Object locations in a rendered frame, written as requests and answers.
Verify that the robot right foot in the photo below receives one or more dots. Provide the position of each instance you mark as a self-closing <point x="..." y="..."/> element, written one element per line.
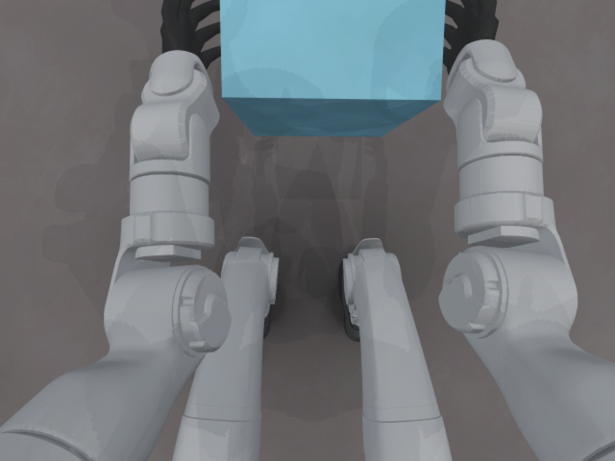
<point x="352" y="331"/>

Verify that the robot right upper arm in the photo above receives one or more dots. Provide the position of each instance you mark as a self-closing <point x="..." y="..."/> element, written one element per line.
<point x="516" y="309"/>

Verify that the carton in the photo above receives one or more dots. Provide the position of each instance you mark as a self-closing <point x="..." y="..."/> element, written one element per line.
<point x="330" y="67"/>

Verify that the robot left thigh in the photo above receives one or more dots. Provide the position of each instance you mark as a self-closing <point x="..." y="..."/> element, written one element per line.
<point x="221" y="421"/>

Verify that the robot left upper arm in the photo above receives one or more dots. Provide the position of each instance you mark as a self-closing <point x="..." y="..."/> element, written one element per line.
<point x="160" y="323"/>

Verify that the right robot hand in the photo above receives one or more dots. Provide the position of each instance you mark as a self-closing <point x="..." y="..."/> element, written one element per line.
<point x="476" y="21"/>

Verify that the right robot forearm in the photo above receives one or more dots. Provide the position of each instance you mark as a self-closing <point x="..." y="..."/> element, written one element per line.
<point x="499" y="154"/>

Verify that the left robot forearm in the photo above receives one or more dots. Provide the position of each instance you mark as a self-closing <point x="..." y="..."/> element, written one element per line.
<point x="169" y="168"/>

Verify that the left robot hand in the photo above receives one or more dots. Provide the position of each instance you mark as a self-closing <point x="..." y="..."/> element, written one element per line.
<point x="179" y="25"/>

